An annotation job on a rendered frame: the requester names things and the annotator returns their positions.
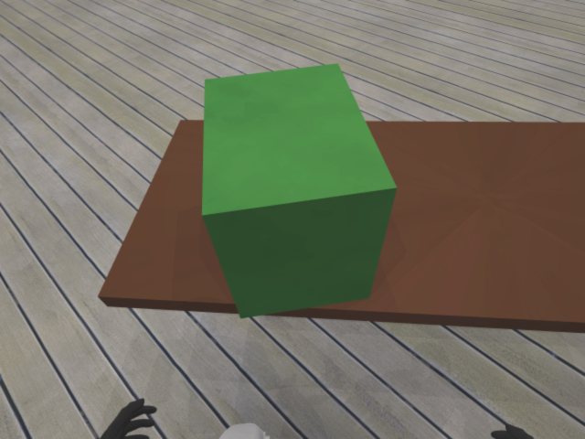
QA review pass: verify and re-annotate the table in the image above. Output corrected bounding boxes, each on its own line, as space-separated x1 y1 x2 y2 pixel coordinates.
98 120 585 333

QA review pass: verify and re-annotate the left robot hand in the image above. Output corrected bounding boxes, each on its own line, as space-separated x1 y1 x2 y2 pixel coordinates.
100 398 157 439

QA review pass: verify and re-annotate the carton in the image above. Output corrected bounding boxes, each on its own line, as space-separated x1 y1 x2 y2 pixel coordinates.
202 63 397 318

